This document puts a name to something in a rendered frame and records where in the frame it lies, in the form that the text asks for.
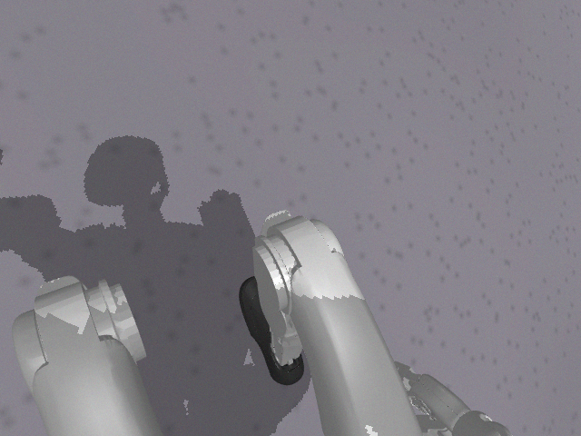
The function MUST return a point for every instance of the right robot hand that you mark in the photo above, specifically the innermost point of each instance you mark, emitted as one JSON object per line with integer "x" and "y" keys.
{"x": 434, "y": 399}

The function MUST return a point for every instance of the right robot arm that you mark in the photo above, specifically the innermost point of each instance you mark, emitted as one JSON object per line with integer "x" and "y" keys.
{"x": 477, "y": 423}

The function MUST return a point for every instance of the right robot foot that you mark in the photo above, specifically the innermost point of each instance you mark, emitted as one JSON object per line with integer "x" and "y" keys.
{"x": 260, "y": 331}

